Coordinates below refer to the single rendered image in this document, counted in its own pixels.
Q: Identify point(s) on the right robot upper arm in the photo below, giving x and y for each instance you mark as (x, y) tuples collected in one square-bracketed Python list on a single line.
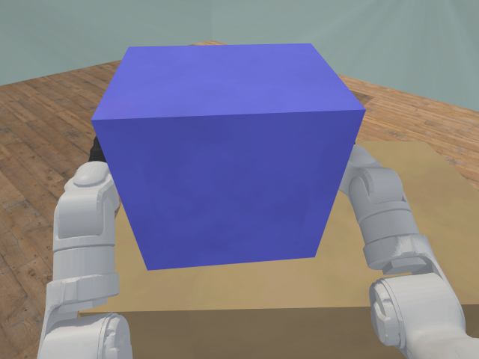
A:
[(418, 314)]

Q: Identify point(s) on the carton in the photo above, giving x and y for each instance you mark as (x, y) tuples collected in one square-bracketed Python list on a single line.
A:
[(225, 154)]

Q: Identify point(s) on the right robot forearm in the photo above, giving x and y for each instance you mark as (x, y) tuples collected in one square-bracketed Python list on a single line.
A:
[(392, 240)]

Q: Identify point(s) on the pedestal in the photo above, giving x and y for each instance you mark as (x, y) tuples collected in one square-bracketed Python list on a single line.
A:
[(308, 308)]

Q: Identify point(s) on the left robot upper arm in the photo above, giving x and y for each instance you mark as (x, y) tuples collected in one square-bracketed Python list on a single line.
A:
[(102, 336)]

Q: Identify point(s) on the left robot forearm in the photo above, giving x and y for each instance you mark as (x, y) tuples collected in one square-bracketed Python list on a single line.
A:
[(83, 244)]

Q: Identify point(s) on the left robot hand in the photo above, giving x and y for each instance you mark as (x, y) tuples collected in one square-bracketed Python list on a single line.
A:
[(96, 153)]

